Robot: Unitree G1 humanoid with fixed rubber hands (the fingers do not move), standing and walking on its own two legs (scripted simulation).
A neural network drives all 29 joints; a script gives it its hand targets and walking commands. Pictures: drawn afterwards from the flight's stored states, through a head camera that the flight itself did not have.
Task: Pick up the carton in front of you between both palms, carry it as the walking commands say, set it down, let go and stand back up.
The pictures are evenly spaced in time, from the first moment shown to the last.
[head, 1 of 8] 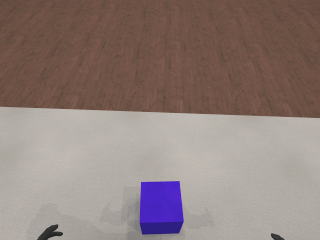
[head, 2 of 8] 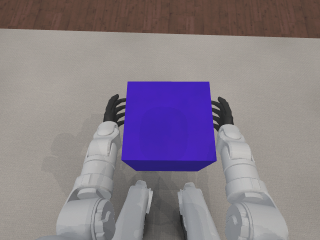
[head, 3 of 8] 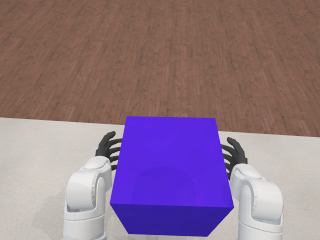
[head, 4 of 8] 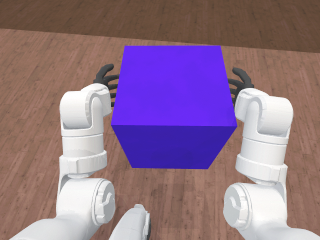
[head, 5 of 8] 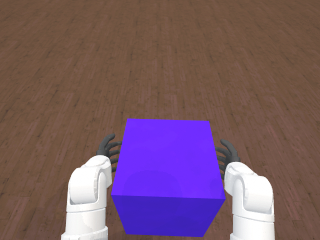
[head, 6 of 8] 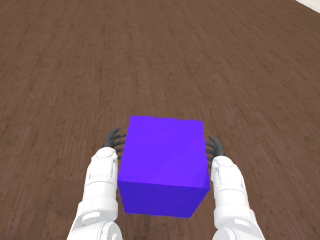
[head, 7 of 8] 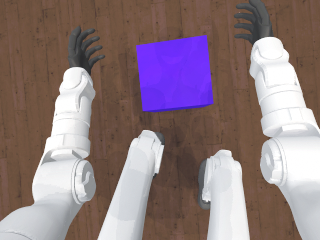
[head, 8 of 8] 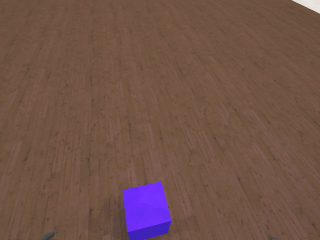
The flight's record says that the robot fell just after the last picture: no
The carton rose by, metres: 1.01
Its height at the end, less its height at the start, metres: +0.29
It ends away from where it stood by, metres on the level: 5.03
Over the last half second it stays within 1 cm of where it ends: yes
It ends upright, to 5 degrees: yes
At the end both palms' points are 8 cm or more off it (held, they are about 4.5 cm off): yes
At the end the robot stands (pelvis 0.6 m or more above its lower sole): yes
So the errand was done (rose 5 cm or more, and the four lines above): yes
